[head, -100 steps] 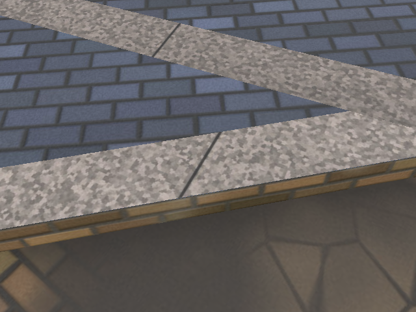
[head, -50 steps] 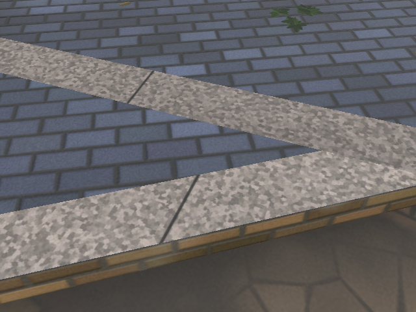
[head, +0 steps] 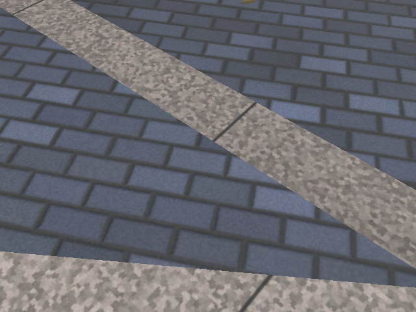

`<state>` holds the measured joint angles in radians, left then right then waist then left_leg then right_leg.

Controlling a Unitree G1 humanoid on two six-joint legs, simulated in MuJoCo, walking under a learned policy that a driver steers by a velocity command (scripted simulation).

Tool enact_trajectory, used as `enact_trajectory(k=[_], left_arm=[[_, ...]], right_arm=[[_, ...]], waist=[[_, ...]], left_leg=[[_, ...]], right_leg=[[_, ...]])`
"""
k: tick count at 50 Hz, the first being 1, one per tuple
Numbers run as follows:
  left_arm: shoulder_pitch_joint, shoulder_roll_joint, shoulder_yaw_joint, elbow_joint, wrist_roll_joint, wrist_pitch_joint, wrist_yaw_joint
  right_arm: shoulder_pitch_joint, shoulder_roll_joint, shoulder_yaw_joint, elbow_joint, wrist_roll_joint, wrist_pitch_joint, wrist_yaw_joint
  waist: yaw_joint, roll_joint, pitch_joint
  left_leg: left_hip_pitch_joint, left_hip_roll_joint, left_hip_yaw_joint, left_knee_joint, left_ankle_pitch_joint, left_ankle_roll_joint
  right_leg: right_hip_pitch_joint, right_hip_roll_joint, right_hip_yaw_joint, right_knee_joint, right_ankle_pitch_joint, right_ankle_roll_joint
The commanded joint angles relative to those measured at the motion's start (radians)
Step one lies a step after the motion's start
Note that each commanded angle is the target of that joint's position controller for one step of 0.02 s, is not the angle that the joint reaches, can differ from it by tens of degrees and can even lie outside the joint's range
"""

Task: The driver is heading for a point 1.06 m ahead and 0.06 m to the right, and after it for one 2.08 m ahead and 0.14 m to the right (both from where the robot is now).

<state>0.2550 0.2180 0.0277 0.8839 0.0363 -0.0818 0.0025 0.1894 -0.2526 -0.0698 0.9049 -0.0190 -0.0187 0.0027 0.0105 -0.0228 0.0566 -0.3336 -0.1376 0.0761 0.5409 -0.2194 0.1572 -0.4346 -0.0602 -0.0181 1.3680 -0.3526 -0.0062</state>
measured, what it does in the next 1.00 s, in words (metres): climbs: right foot 0.14 m higher, then left foot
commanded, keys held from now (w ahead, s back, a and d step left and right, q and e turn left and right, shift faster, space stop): w+q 0.10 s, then w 0.78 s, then w+e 0.12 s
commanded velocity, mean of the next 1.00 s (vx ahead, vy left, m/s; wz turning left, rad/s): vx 0.50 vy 0.00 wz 0.17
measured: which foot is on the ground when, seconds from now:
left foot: down 0.00-0.44, up 0.46-0.96, down 0.98-1.00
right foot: up 0.00-0.40, down 0.42-1.00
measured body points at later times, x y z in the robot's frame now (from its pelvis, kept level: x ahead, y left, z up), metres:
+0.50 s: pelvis +0.31 -0.04 +0.06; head +0.34 -0.03 +0.51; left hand +0.45 +0.19 -0.05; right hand +0.35 -0.30 -0.08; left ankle +0.11 +0.05 -0.54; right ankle +0.41 -0.09 -0.58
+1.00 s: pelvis +0.61 +0.01 +0.14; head +0.65 +0.01 +0.58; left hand +0.51 +0.26 +0.01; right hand +0.91 -0.14 +0.08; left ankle +0.72 +0.12 -0.59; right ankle +0.42 -0.10 -0.57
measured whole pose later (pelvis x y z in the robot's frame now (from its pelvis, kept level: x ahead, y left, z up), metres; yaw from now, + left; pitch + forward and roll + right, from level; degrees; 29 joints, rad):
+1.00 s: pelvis +0.61 +0.01 +0.14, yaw +6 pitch +3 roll +1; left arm 0.49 0.24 0.03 0.97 0.00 -0.07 0.02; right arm -0.07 -0.21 -0.01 0.65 0.00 -0.10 0.05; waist 0.09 0.01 0.00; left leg -0.49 -0.04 0.06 0.48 -0.04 0.11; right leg 0.03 0.03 -0.02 0.49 -0.44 -0.06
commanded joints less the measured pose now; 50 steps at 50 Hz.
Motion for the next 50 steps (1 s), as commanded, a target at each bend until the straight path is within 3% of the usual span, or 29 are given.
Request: enact_trajectory(k=[1, 4, 5, 9, 11, 13, 16, 18, 19, 20, 21, 22, 23, 24, 25, 26, 28, 30, 31, 33, 34, 36, 37, 39, 44, 46, 48, 49, 50], left_arm=[[0.022, 0.071, 0.014, -0.094, 0.026, 0.022, -0.011], [-0.041, 0.042, 0.005, -0.149, 0.030, 0.054, -0.018], [-0.079, 0.004, -0.005, -0.168, 0.025, 0.061, -0.009], [-0.292, -0.033, -0.036, -0.303, 0.026, 0.067, 0.014], [-0.419, -0.074, -0.065, -0.381, 0.037, 0.060, 0.015], [-0.499, -0.076, -0.086, -0.454, 0.026, 0.063, 0.010], [-0.408, -0.052, -0.084, -0.454, 0.017, 0.089, -0.011], [-0.222, -0.037, -0.077, -0.391, -0.009, 0.087, -0.011], [-0.104, 0.000, -0.051, -0.351, -0.020, 0.082, -0.005], [0.022, 0.045, -0.028, -0.312, -0.027, 0.075, -0.003], [0.164, 0.113, 0.005, -0.267, -0.010, 0.062, -0.002], [0.241, 0.230, 0.039, -0.211, 0.013, 0.055, 0.007], [0.189, 0.239, 0.053, -0.190, -0.016, 0.082, 0.015], [0.085, 0.134, 0.014, -0.207, -0.034, 0.034, 0.017], [0.056, 0.037, -0.007, -0.166, -0.052, 0.006, 0.002], [0.023, -0.030, -0.023, -0.123, -0.036, -0.018, -0.014], [0.001, -0.103, -0.041, -0.040, -0.009, -0.041, -0.041], [0.025, -0.080, -0.034, 0.010, -0.028, -0.045, -0.055], [-0.005, -0.055, -0.030, 0.003, -0.036, -0.043, -0.054], [0.032, -0.024, -0.031, 0.010, -0.040, -0.049, -0.041], [0.060, 0.020, -0.024, 0.021, -0.043, -0.054, -0.026], [0.170, 0.039, -0.017, 0.052, -0.048, -0.051, -0.005], [0.190, 0.077, -0.009, 0.049, -0.053, -0.050, 0.008], [0.263, 0.083, -0.006, 0.053, -0.055, -0.040, 0.023], [0.263, 0.135, 0.014, 0.049, -0.053, -0.010, 0.022], [0.248, 0.149, 0.022, 0.048, -0.048, -0.004, 0.024], [0.182, 0.171, 0.031, 0.025, -0.041, 0.010, 0.020], [0.134, 0.170, 0.030, -0.006, -0.038, 0.003, 0.012], [0.195, 0.069, 0.003, -0.042, -0.029, -0.014, 0.001]], right_arm=[[0.087, -0.091, -0.017, -0.037, 0.013, -0.019, -0.015], [0.141, -0.121, -0.017, -0.033, 0.013, -0.043, -0.014], [0.203, -0.117, -0.016, -0.017, 0.007, -0.046, -0.017], [0.350, -0.095, 0.014, 0.034, -0.004, -0.063, -0.017], [0.393, -0.077, 0.027, 0.071, -0.002, -0.072, -0.019], [0.403, -0.067, 0.039, 0.097, 0.001, -0.068, -0.025], [0.356, -0.078, 0.037, 0.065, 0.018, -0.044, -0.057], [0.279, -0.126, 0.029, 0.018, 0.029, -0.048, -0.046], [0.312, -0.162, 0.016, 0.023, 0.024, -0.052, -0.041], [0.302, -0.199, -0.004, 0.029, 0.025, -0.061, -0.030], [0.259, -0.210, -0.020, 0.020, 0.029, -0.073, -0.018], [0.295, -0.091, -0.007, -0.029, 0.055, -0.093, 0.016], [0.313, -0.073, -0.015, -0.050, -0.015, -0.105, 0.047], [0.277, 0.003, 0.009, -0.030, 0.037, -0.105, 0.071], [0.170, 0.024, 0.034, -0.105, 0.042, -0.096, 0.070], [0.082, 0.031, 0.047, -0.159, 0.029, -0.086, 0.058], [0.102, 0.042, 0.062, -0.181, 0.030, -0.053, 0.034], [0.130, 0.070, 0.085, -0.197, 0.046, -0.047, 0.022], [0.120, 0.050, 0.089, -0.216, 0.047, -0.044, 0.019], [-0.004, 0.015, 0.083, -0.253, 0.023, -0.046, 0.015], [-0.032, 0.001, 0.079, -0.268, 0.010, -0.050, 0.019], [-0.128, 0.001, 0.071, -0.273, 0.027, -0.052, 0.014], [-0.169, 0.023, 0.081, -0.286, 0.034, -0.057, 0.023], [-0.290, 0.036, 0.082, -0.319, 0.050, -0.062, 0.037], [-0.383, 0.000, 0.058, -0.347, 0.056, -0.080, 0.063], [-0.340, -0.033, 0.041, -0.340, 0.044, -0.089, 0.066], [-0.142, -0.097, 0.007, -0.283, 0.038, -0.092, 0.053], [0.047, -0.149, -0.014, -0.238, 0.024, -0.093, 0.034], [0.207, -0.245, -0.039, -0.217, -0.018, -0.088, 0.014]], waist=[[0.011, 0.000, -0.070], [0.015, -0.004, -0.056], [-0.013, 0.066, -0.066], [-0.061, 0.068, 0.006], [-0.071, 0.047, 0.048], [-0.081, 0.073, 0.055], [-0.047, 0.064, -0.052], [0.050, 0.097, -0.147], [0.099, 0.156, -0.248], [0.154, 0.195, -0.305], [0.228, 0.152, -0.375], [0.182, -0.197, -0.402], [0.132, -0.285, -0.437], [0.087, -0.225, -0.309], [0.056, -0.051, -0.161], [0.007, 0.096, -0.078], [-0.073, 0.083, -0.037], [-0.104, 0.033, -0.008], [-0.125, 0.047, 0.002], [-0.078, 0.025, -0.031], [-0.072, -0.029, -0.066], [-0.005, -0.020, -0.127], [0.016, -0.037, -0.095], [0.079, -0.029, -0.055], [0.073, -0.077, -0.020], [0.029, -0.102, -0.047], [-0.086, -0.122, -0.149], [-0.167, -0.121, -0.258], [-0.160, 0.080, -0.434]], left_leg=[[0.192, 0.307, -0.431, -0.282, 0.250, 0.176], [0.126, 0.254, -0.379, -0.252, 0.320, 0.151], [0.145, 0.257, -0.414, -0.234, 0.294, 0.178], [0.286, 0.323, -0.519, -0.259, 0.013, 0.164], [0.282, 0.310, -0.501, -0.265, -0.015, 0.112], [0.237, 0.266, -0.441, -0.347, 0.031, 0.076], [0.252, 0.292, -0.300, -0.509, 0.522, 0.083], [0.223, 0.280, -0.166, -0.361, 1.243, 0.052], [0.271, 0.310, -0.195, -0.209, 1.503, 0.048], [0.346, 0.337, -0.208, -0.018, 1.616, 0.028], [0.303, 0.300, -0.170, 0.266, 1.489, 0.002], [-0.040, 0.082, -0.152, 0.731, 0.620, -0.061], [-0.210, -0.054, -0.253, 1.077, 0.011, -0.077], [-0.365, -0.040, -0.366, 1.297, -0.062, -0.065], [-0.441, 0.016, -0.290, 1.345, -0.080, -0.042], [-0.454, 0.071, -0.264, 1.328, -0.038, -0.003], [-0.458, 0.109, -0.289, 1.374, 0.009, 0.035], [-0.546, 0.105, -0.300, 1.307, 0.059, 0.030], [-0.510, 0.127, -0.273, 1.063, 0.103, 0.006], [-0.432, 0.134, -0.145, 0.775, 0.209, -0.031], [-0.402, 0.153, -0.091, 0.681, 0.255, -0.062], [-0.416, 0.170, -0.041, 0.546, 0.321, -0.083], [-0.445, 0.183, -0.046, 0.407, 0.323, -0.093], [-0.473, 0.178, -0.033, 0.201, 0.302, -0.115], [-0.406, 0.138, -0.017, -0.019, 0.227, -0.091], [-0.287, 0.106, -0.024, -0.056, 0.174, -0.062], [-0.021, 0.083, -0.020, -0.133, 0.193, -0.016], [0.317, 0.174, -0.105, -0.069, 0.253, 0.032], [0.771, 0.457, -0.466, -0.026, 0.237, 0.161]], right_leg=[[-0.307, -0.040, 0.034, 0.172, 0.040, 0.023], [-0.424, -0.051, 0.009, 0.207, 0.070, 0.043], [-0.532, -0.025, -0.033, 0.412, 0.016, 0.046], [-1.006, -0.033, -0.014, 0.730, -0.126, -0.005], [-1.103, -0.030, -0.018, 0.714, -0.160, -0.037], [-1.032, -0.023, -0.073, 0.516, -0.188, -0.045], [-0.580, -0.015, -0.119, 0.130, -0.088, -0.078], [-0.209, 0.059, -0.179, -0.093, -0.042, -0.118], [-0.030, 0.119, -0.167, -0.138, -0.091, -0.119], [0.059, 0.136, -0.105, -0.239, -0.110, -0.137], [0.210, 0.089, 0.046, -0.386, -0.173, -0.175], [0.389, -0.182, 0.632, -0.730, -0.203, -0.312], [0.400, -0.250, 1.093, -1.039, -0.116, -0.346], [0.340, -0.301, 1.066, -1.097, -0.122, -0.350], [0.206, -0.278, 0.882, -1.054, -0.159, -0.296], [0.064, -0.238, 0.677, -1.018, -0.161, -0.240], [-0.049, -0.169, 0.442, -1.026, -0.026, -0.187], [-0.026, -0.119, 0.243, -1.031, 0.180, -0.168], [-0.067, -0.062, 0.125, -1.069, 0.204, -0.159], [-0.027, -0.004, 0.002, -1.143, 0.404, -0.143], [0.027, -0.007, -0.002, -1.161, 0.523, -0.140], [0.218, -0.007, 0.000, -1.181, 0.601, -0.101], [0.291, -0.037, 0.023, -1.182, 0.662, -0.094], [0.433, -0.072, 0.059, -1.201, 0.648, -0.079], [0.610, -0.154, 0.070, -1.144, 0.813, -0.111], [0.631, -0.163, 0.089, -1.056, 1.032, -0.121], [0.592, -0.136, 0.084, -0.850, 1.158, -0.126], [0.370, -0.113, 0.087, -0.662, 1.015, -0.119], [-0.048, 0.026, 0.044, -0.293, 0.514, -0.063]])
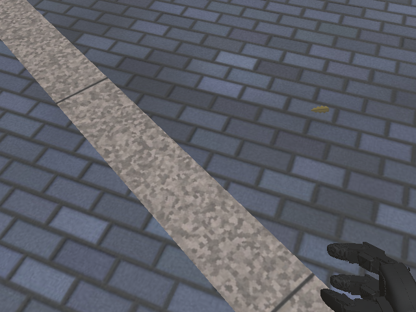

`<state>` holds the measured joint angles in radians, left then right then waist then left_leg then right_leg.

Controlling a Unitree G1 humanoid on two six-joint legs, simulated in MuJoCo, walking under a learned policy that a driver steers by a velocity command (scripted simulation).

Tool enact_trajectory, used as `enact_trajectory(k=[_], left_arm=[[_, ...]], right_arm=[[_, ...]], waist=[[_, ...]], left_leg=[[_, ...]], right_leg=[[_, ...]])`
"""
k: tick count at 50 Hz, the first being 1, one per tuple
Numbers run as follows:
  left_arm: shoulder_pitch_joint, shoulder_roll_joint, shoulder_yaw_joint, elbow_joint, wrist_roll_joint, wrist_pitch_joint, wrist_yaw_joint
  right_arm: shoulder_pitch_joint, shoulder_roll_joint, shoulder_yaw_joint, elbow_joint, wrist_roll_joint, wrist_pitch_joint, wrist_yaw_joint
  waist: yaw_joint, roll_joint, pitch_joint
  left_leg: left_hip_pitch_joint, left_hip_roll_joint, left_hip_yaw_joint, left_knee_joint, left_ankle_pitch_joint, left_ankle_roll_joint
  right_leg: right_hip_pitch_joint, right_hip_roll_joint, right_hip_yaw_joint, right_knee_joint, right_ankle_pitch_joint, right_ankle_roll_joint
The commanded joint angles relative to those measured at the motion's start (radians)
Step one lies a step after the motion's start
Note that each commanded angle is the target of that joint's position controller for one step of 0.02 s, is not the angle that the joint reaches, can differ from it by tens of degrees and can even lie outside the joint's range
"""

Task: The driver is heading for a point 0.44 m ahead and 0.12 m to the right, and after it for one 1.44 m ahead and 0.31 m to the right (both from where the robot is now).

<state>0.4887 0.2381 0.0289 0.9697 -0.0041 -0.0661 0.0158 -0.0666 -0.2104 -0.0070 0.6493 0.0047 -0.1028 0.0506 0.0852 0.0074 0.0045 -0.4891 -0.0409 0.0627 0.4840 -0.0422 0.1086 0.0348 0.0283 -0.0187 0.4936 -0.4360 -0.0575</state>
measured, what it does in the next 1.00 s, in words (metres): walks ahead, turning right: right foot, then left foot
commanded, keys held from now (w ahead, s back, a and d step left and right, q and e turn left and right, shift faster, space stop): w+e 0.40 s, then e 0.24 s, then no key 0.36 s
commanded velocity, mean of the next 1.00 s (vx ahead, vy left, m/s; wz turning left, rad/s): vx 0.31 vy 0.00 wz -0.40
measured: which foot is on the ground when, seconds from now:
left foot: down 0.00-0.52, up 0.54-0.92, down 0.94-1.00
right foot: down 0.00-0.00, up 0.02-0.50, down 0.52-1.00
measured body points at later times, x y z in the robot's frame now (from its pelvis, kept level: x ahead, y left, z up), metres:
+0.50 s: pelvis +0.28 -0.04 +0.00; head +0.32 -0.05 +0.44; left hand +0.56 +0.11 -0.09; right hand +0.23 -0.32 -0.13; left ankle +0.12 +0.09 -0.72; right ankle +0.40 -0.17 -0.72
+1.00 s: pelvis +0.43 -0.06 +0.00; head +0.45 -0.06 +0.45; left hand +0.68 +0.10 -0.10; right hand +0.46 -0.36 -0.09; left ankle +0.53 +0.03 -0.72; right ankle +0.39 -0.17 -0.72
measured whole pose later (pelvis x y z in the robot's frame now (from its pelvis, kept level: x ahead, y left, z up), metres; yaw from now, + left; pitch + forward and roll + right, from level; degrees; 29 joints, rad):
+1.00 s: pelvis +0.43 -0.06 +0.00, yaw -25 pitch +3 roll +0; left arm 0.16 0.26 0.04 0.70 0.02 -0.01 0.00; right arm 0.19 -0.23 -0.03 0.71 -0.03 -0.02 -0.03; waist 0.01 -0.03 -0.03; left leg -0.41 0.01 -0.02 0.59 -0.25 -0.02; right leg -0.38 0.07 0.10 0.65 -0.35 -0.01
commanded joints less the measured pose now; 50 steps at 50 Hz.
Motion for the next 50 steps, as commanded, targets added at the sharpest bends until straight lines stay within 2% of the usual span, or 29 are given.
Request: enact_trajectory(k=[1, 2, 3, 4, 5, 6, 9, 15, 19, 21, 23, 24, 25, 26, 27, 28, 29, 30, 31, 32, 34, 37, 40, 44, 46, 47, 48, 49, 50], left_arm=[[0.040, 0.019, -0.015, -0.103, -0.004, -0.046, -0.021], [-0.063, 0.145, 0.026, -0.124, -0.033, -0.052, -0.024], [-0.148, 0.156, 0.035, -0.157, -0.047, -0.050, -0.020], [-0.186, 0.132, 0.035, -0.169, -0.041, -0.042, -0.012], [-0.180, 0.118, 0.042, -0.164, -0.031, -0.028, -0.003], [-0.138, 0.092, 0.039, -0.164, -0.033, -0.016, -0.004], [-0.158, 0.064, 0.040, -0.185, -0.039, 0.012, -0.007], [-0.357, 0.054, 0.030, -0.264, -0.018, 0.000, -0.038], [-0.516, 0.040, 0.018, -0.337, -0.020, -0.001, -0.063], [-0.543, 0.049, 0.022, -0.370, -0.018, 0.001, -0.077], [-0.473, 0.088, 0.042, -0.375, -0.007, 0.001, -0.086], [-0.354, 0.127, 0.062, -0.351, -0.007, -0.001, -0.086], [-0.200, 0.190, 0.093, -0.314, -0.004, -0.003, -0.076], [-0.117, 0.285, 0.118, -0.299, 0.005, 0.007, -0.049], [-0.174, 0.364, 0.118, -0.349, 0.032, 0.000, -0.044], [-0.128, 0.287, 0.107, -0.369, 0.030, 0.014, -0.040], [-0.197, 0.238, 0.095, -0.375, 0.015, 0.016, -0.037], [-0.249, 0.199, 0.088, -0.379, -0.010, 0.021, -0.033], [-0.297, 0.176, 0.081, -0.390, -0.019, 0.025, -0.028], [-0.317, 0.171, 0.077, -0.391, -0.005, 0.029, -0.027], [-0.354, 0.177, 0.079, -0.388, 0.013, 0.024, -0.025], [-0.342, 0.188, 0.082, -0.368, 0.006, 0.030, -0.011], [-0.349, 0.183, 0.076, -0.357, 0.005, 0.046, -0.002], [-0.340, 0.157, 0.060, -0.340, 0.009, 0.055, -0.009], [-0.342, 0.116, 0.041, -0.335, 0.006, 0.053, -0.011], [-0.292, 0.074, 0.028, -0.327, 0.018, 0.045, -0.011], [-0.187, 0.056, 0.025, -0.315, 0.035, 0.037, -0.014], [-0.183, 0.070, 0.027, -0.321, 0.028, 0.036, -0.012], [-0.230, 0.104, 0.034, -0.325, 0.024, 0.044, -0.008]], right_arm=[[0.452, -0.213, -0.084, 0.045, -0.031, 0.003, -0.039], [0.380, -0.141, -0.068, 0.039, -0.010, 0.010, -0.047], [0.313, -0.113, -0.059, 0.036, -0.001, 0.008, -0.049], [0.270, -0.089, -0.051, 0.047, -0.002, -0.002, -0.041], [0.246, -0.066, -0.045, 0.053, -0.011, -0.014, -0.035], [0.241, -0.077, -0.050, 0.065, -0.018, -0.021, -0.030], [0.239, -0.101, -0.063, 0.096, -0.019, -0.029, -0.027], [0.308, -0.174, -0.078, 0.128, -0.021, -0.025, -0.050], [0.404, -0.207, -0.090, 0.161, -0.003, 0.004, -0.065], [0.404, -0.214, -0.093, 0.163, 0.003, 0.027, -0.071], [0.382, -0.241, -0.100, 0.148, 0.006, 0.048, -0.088], [0.370, -0.252, -0.103, 0.141, 0.006, 0.057, -0.096], [0.348, -0.253, -0.102, 0.124, 0.014, 0.059, -0.101], [0.381, -0.197, -0.083, 0.093, -0.016, 0.044, -0.097], [0.489, -0.097, -0.043, 0.042, -0.032, 0.012, -0.077], [0.409, -0.205, -0.062, 0.050, -0.007, -0.009, -0.060], [0.329, -0.200, -0.059, 0.015, 0.018, -0.009, -0.058], [0.307, -0.187, -0.057, 0.017, 0.001, -0.003, -0.070], [0.293, -0.195, -0.064, 0.017, -0.015, 0.013, -0.084], [0.286, -0.200, -0.070, 0.007, -0.021, 0.033, -0.089], [0.360, -0.171, -0.062, 0.015, -0.013, 0.056, -0.092], [0.333, -0.134, -0.048, 0.023, -0.023, 0.060, -0.100], [0.287, -0.129, -0.044, 0.016, -0.013, 0.069, -0.095], [0.221, -0.148, -0.054, -0.012, -0.009, 0.075, -0.085], [0.247, -0.123, -0.055, -0.008, -0.018, 0.061, -0.076], [0.252, -0.150, -0.058, -0.017, -0.037, 0.054, -0.076], [0.237, -0.226, -0.072, -0.037, -0.049, 0.057, -0.082], [0.232, -0.163, -0.059, -0.017, -0.049, 0.065, -0.081], [0.203, -0.121, -0.048, -0.024, -0.042, 0.066, -0.075]], waist=[[-0.204, 0.199, -0.494], [-0.205, 0.122, -0.312], [-0.171, 0.074, -0.175], [-0.134, 0.011, -0.091], [-0.099, 0.009, -0.046], [-0.069, 0.060, -0.039], [-0.045, 0.053, 0.011], [-0.102, 0.018, 0.032], [-0.169, 0.017, 0.060], [-0.159, 0.030, 0.067], [-0.107, 0.090, 0.000], [-0.046, 0.108, -0.063], [0.035, 0.086, -0.139], [0.039, -0.065, -0.245], [-0.064, -0.288, -0.432], [0.034, -0.114, -0.570], [0.016, -0.101, -0.444], [-0.021, 0.009, -0.305], [-0.055, 0.023, -0.214], [-0.087, 0.016, -0.153], [-0.138, -0.054, -0.144], [-0.123, -0.056, -0.192], [-0.105, -0.105, -0.219], [-0.079, -0.147, -0.157], [-0.109, -0.138, -0.133], [-0.090, -0.086, -0.133], [-0.015, 0.113, -0.145], [-0.008, 0.240, -0.170], [-0.023, 0.209, -0.149]], left_leg=[[1.011, 0.493, -0.777, -0.096, -0.076, 0.304], [0.829, 0.435, -0.648, -0.158, -0.187, 0.235], [0.653, 0.394, -0.489, -0.202, -0.175, 0.180], [0.510, 0.351, -0.396, -0.256, -0.120, 0.147], [0.423, 0.310, -0.308, -0.292, -0.071, 0.115], [0.354, 0.300, -0.260, -0.321, -0.048, 0.116], [0.259, 0.278, -0.127, -0.360, 0.025, 0.102], [0.301, 0.229, 0.058, -0.350, 0.157, 0.056], [0.512, 0.296, 0.076, -0.299, 0.225, 0.044], [0.583, 0.316, 0.098, -0.228, 0.385, 0.027], [0.601, 0.305, 0.125, -0.067, 0.762, -0.008], [0.583, 0.290, 0.134, 0.082, 0.848, -0.029], [0.491, 0.242, 0.155, 0.294, 0.746, -0.072], [0.207, 0.170, 0.151, 0.610, 0.197, -0.131], [-0.197, -0.042, 0.006, 1.012, -0.650, -0.199], [-0.210, 0.014, -0.194, 1.071, -0.601, -0.183], [-0.276, 0.062, -0.189, 1.028, -0.528, -0.165], [-0.286, 0.097, -0.161, 0.935, -0.465, -0.166], [-0.251, 0.116, -0.150, 0.868, -0.427, -0.173], [-0.163, 0.119, -0.142, 0.834, -0.406, -0.168], [-0.090, 0.121, -0.131, 0.725, -0.410, -0.190], [-0.042, 0.097, -0.106, 0.525, -0.274, -0.198], [0.035, 0.089, -0.108, 0.401, -0.154, -0.193], [0.093, 0.073, -0.106, 0.240, -0.161, -0.164], [0.217, 0.060, -0.083, 0.010, -0.026, -0.123], [0.299, 0.143, -0.169, -0.035, 0.142, -0.092], [0.369, 0.303, -0.319, -0.034, 0.350, -0.001], [0.313, 0.379, -0.414, -0.075, 0.260, 0.109], [0.248, 0.337, -0.409, -0.096, 0.115, 0.101]], right_leg=[[-0.709, 0.017, 0.140, 0.814, -0.111, 0.004], [-0.772, -0.046, 0.181, 0.875, -0.049, 0.004], [-0.774, -0.088, 0.150, 0.860, 0.050, 0.008], [-0.753, -0.111, 0.133, 0.820, 0.108, 0.016], [-0.722, -0.136, 0.132, 0.796, 0.153, 0.016], [-0.677, -0.155, 0.135, 0.792, 0.176, 0.022], [-0.723, -0.181, 0.137, 0.759, 0.211, 0.045], [-0.733, -0.161, 0.069, 0.372, 0.534, 0.047], [-0.815, -0.139, 0.016, 0.207, 0.500, 0.022], [-0.812, -0.113, -0.022, 0.156, 0.409, 0.000], [-0.665, -0.026, -0.094, 0.139, 0.311, -0.030], [-0.525, 0.017, -0.103, 0.108, 0.307, -0.051], [-0.296, 0.040, -0.077, -0.003, 0.443, -0.086], [0.030, -0.130, 0.149, 0.056, 0.837, -0.149], [0.390, -0.440, 0.714, 0.036, 1.188, -0.423], [0.395, -0.403, 0.665, 0.005, 1.159, -0.402], [0.304, -0.357, 0.520, 0.006, 1.082, -0.350], [0.129, -0.296, 0.429, -0.026, 0.974, -0.293], [-0.035, -0.261, 0.386, -0.065, 0.908, -0.270], [-0.195, -0.232, 0.359, -0.119, 0.891, -0.260], [-0.324, -0.231, 0.304, -0.125, 0.977, -0.276], [-0.349, -0.178, 0.227, -0.098, 0.981, -0.221], [-0.365, -0.168, 0.215, -0.098, 0.809, -0.189], [-0.373, -0.177, 0.278, -0.066, 0.528, -0.162], [-0.393, -0.142, 0.281, -0.004, 0.425, -0.108], [-0.428, -0.088, 0.267, 0.050, 0.311, -0.050], [-0.500, 0.021, 0.172, 0.174, 0.032, 0.014], [-0.473, 0.006, 0.108, 0.200, -0.038, 0.055], [-0.410, -0.029, 0.107, 0.169, 0.024, 0.067]])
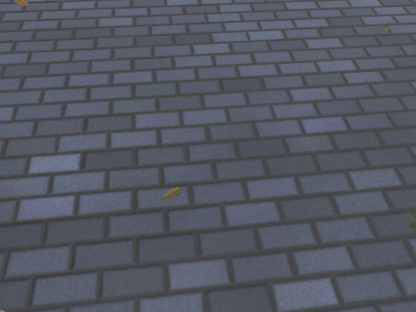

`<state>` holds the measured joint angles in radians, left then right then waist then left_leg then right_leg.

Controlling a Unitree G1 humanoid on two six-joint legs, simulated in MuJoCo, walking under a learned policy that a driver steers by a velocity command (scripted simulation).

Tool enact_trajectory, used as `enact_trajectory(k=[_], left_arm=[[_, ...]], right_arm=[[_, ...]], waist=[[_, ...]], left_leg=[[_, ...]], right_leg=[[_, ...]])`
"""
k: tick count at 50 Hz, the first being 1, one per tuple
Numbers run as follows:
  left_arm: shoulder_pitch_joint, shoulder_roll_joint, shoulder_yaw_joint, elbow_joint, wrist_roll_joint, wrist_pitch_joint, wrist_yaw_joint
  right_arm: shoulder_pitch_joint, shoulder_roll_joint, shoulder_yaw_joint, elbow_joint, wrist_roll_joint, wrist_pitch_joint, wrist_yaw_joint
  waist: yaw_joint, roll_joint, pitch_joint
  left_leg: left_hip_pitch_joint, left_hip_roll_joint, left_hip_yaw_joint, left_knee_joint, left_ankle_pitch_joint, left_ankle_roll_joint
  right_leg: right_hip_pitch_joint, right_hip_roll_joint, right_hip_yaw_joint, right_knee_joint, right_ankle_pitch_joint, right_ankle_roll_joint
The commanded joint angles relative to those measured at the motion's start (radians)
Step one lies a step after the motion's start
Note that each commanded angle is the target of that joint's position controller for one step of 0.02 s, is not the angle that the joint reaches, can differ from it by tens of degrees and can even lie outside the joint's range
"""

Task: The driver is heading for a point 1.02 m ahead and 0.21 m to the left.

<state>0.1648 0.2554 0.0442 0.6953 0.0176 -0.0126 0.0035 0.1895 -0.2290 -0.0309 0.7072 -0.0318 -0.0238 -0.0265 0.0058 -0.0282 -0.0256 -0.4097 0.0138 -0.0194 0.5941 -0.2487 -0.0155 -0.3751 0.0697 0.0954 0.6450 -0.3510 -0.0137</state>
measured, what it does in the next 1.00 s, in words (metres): stands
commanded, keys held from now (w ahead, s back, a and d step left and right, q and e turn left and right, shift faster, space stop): no key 1.00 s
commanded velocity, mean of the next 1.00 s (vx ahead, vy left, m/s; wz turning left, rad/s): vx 0.01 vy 0.00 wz -0.03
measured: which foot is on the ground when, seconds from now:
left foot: down 0.00-1.00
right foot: down 0.00-1.00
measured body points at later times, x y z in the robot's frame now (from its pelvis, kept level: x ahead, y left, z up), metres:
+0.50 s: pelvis +0.03 +0.02 +0.00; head +0.03 +0.02 +0.45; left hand +0.15 +0.26 -0.11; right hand +0.18 -0.22 -0.10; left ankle +0.05 +0.13 -0.73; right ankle +0.01 -0.11 -0.73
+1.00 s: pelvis +0.03 +0.02 +0.00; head +0.03 +0.02 +0.45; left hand +0.13 +0.26 -0.12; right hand +0.15 -0.21 -0.11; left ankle +0.05 +0.13 -0.73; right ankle +0.01 -0.11 -0.73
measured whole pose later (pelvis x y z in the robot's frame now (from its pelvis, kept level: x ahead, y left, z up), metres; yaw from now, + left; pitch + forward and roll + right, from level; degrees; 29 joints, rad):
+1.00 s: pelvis +0.03 +0.02 +0.00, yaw +0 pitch -1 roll +0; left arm 0.25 0.17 0.06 0.79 0.01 -0.01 0.04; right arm 0.21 -0.17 -0.06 0.76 -0.01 -0.02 -0.03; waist 0.00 0.00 0.02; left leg -0.29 -0.02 0.00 0.58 -0.28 0.02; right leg -0.23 0.01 0.08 0.58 -0.33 0.02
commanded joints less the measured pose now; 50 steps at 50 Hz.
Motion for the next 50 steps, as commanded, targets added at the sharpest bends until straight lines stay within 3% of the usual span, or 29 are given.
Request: enact_trajectory(k=[1, 3, 5, 8, 12, 33, 50], left_arm=[[0.046, 0.081, 0.021, -0.052, 0.001, 0.002, 0.007], [0.019, 0.078, 0.022, -0.050, 0.013, 0.031, 0.004], [0.027, 0.069, 0.022, -0.043, 0.005, 0.032, 0.001], [0.025, 0.057, 0.022, -0.032, 0.001, 0.013, 0.004], [0.024, 0.039, 0.022, -0.027, -0.004, 0.002, 0.005], [0.046, 0.011, 0.034, -0.012, -0.009, -0.003, 0.025], [0.089, -0.001, 0.036, 0.052, -0.010, -0.007, 0.036]], right_arm=[[-0.076, -0.094, -0.023, -0.083, -0.001, -0.011, 0.007], [-0.067, -0.105, -0.025, -0.084, 0.008, -0.011, 0.010], [-0.040, -0.114, -0.029, -0.083, 0.007, -0.011, 0.010], [-0.026, -0.084, -0.026, -0.085, 0.016, -0.014, 0.003], [-0.023, -0.073, -0.030, -0.092, 0.019, -0.009, 0.002], [-0.024, -0.038, -0.045, -0.072, 0.023, -0.006, 0.004], [0.005, -0.026, -0.045, -0.003, 0.024, -0.008, -0.003]], waist=[[0.051, 0.211, -0.099], [0.029, 0.166, -0.038], [0.012, 0.105, 0.006], [-0.001, 0.067, -0.019], [-0.010, 0.024, -0.043], [-0.002, 0.029, 0.001], [-0.003, 0.030, 0.023]], left_leg=[[0.123, 0.209, -0.256, -0.191, 0.219, 0.163], [0.057, 0.121, -0.151, -0.179, 0.023, 0.080], [0.072, 0.072, -0.092, -0.159, -0.036, 0.042], [0.149, 0.061, -0.068, -0.103, 0.093, 0.051], [0.193, 0.051, -0.056, -0.068, 0.165, 0.063], [0.172, 0.030, -0.049, -0.095, 0.106, 0.056], [0.161, 0.027, -0.053, -0.124, 0.053, 0.063]], right_leg=[[0.060, -0.074, -0.018, -0.042, 0.028, 0.023], [0.106, -0.074, 0.004, -0.113, 0.098, 0.008], [0.069, -0.076, 0.015, -0.128, 0.081, -0.023], [0.051, -0.085, 0.024, -0.138, 0.137, -0.019], [0.055, -0.088, 0.027, -0.134, 0.189, -0.011], [0.089, -0.091, 0.021, -0.147, 0.169, 0.003], [0.092, -0.088, 0.010, -0.161, 0.150, 0.013]])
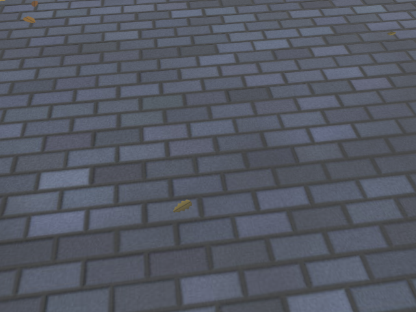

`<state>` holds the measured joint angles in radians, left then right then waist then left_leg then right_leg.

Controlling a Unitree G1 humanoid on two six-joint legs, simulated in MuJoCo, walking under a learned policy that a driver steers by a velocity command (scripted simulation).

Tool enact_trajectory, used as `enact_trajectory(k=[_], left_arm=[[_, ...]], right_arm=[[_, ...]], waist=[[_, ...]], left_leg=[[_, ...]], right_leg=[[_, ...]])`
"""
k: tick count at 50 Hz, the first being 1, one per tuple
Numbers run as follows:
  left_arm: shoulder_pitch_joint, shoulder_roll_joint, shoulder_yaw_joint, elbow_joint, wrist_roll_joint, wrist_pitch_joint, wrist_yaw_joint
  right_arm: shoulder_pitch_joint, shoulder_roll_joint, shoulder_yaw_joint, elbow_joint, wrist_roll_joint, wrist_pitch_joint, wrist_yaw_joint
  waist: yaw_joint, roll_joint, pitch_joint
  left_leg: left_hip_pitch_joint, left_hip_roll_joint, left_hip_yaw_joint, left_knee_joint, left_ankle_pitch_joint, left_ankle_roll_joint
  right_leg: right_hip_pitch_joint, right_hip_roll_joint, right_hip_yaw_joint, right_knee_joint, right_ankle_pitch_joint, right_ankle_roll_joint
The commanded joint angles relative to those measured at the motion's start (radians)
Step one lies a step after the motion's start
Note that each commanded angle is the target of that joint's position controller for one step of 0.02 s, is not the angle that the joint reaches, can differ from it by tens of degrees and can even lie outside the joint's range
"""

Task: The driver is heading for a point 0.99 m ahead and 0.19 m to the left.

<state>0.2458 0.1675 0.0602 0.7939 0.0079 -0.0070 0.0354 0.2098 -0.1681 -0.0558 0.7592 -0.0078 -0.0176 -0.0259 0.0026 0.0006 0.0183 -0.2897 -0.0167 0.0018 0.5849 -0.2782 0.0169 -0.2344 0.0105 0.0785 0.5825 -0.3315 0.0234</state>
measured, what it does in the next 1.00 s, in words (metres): stands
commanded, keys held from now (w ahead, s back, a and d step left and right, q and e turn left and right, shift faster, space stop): no key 0.96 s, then w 0.04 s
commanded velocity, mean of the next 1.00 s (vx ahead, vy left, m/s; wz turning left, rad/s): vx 0.00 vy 0.00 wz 0.00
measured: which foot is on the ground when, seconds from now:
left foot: down 0.00-1.00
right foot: down 0.00-1.00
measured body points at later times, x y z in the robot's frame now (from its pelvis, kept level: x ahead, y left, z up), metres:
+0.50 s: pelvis +0.00 +0.01 +0.00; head +0.01 +0.01 +0.45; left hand +0.04 +0.25 -0.14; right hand +0.08 -0.23 -0.14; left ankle +0.02 +0.11 -0.73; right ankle -0.01 -0.14 -0.73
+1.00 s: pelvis +0.00 +0.01 +0.01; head +0.01 +0.01 +0.46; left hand +0.00 +0.24 -0.15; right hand +0.04 -0.23 -0.15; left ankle +0.02 +0.11 -0.73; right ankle -0.01 -0.14 -0.73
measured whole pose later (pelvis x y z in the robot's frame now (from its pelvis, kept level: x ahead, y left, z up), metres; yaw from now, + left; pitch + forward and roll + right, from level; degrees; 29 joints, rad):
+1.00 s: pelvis +0.00 +0.01 +0.01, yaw +0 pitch -1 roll +0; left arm 0.30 0.16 0.04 1.08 0.00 -0.01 0.05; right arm 0.22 -0.18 -0.03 1.06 0.00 0.00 -0.04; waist -0.01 0.00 0.04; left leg -0.25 -0.03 0.00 0.51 -0.24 0.03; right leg -0.19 0.00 0.08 0.50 -0.29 0.03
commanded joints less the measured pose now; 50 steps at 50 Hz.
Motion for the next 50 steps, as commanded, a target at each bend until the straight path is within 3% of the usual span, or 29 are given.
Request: enact_trajectory(k=[1, 28, 48, 49, 50], left_arm=[[0.011, 0.087, 0.021, -0.040, 0.000, -0.013, 0.005], [0.087, 0.085, 0.013, 0.178, -0.007, -0.006, 0.024], [0.116, 0.077, -0.011, 0.265, -0.007, -0.006, 0.021], [0.137, 0.063, -0.015, 0.279, -0.007, -0.005, 0.020], [0.144, 0.065, -0.014, 0.283, -0.012, -0.004, 0.022]], right_arm=[[-0.014, -0.087, -0.020, -0.048, 0.000, -0.014, -0.004], [0.018, -0.102, -0.007, 0.176, 0.011, -0.003, -0.015], [0.034, -0.106, 0.012, 0.267, 0.012, 0.006, -0.014], [0.052, -0.098, 0.015, 0.280, 0.010, 0.007, -0.014], [0.060, -0.116, 0.010, 0.286, 0.017, 0.010, -0.017]], waist=[[0.000, 0.001, -0.020], [-0.003, 0.004, 0.017], [-0.009, 0.000, 0.033], [-0.008, 0.006, 0.009], [-0.010, 0.022, 0.021]], left_leg=[[0.041, 0.058, -0.074, -0.117, 0.082, 0.031], [0.065, 0.052, -0.069, -0.181, 0.084, 0.040], [0.078, 0.041, -0.058, -0.191, 0.087, 0.038], [0.086, 0.034, -0.054, -0.203, -0.028, 0.040], [0.072, 0.028, -0.058, -0.210, -0.191, 0.051]], right_leg=[[-0.048, -0.029, 0.027, -0.100, 0.131, -0.024], [-0.013, -0.021, 0.001, -0.153, 0.158, -0.013], [-0.022, -0.015, -0.014, -0.173, 0.150, -0.015], [-0.011, -0.002, -0.030, -0.170, 0.067, -0.018], [-0.031, 0.022, -0.056, -0.138, -0.055, -0.027]])
Velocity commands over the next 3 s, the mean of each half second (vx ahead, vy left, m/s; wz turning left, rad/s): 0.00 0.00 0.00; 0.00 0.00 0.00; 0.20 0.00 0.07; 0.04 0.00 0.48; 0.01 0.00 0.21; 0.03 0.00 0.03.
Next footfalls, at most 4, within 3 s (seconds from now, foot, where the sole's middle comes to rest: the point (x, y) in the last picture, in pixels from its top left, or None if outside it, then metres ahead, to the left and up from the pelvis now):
1.58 left None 0.26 0.09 -0.77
2.04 right None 0.30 -0.12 -0.77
2.40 left None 0.17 0.10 -0.77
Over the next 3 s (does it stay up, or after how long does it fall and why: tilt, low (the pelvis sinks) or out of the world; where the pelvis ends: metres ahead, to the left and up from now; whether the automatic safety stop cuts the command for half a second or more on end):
stays up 0.21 -0.01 0.00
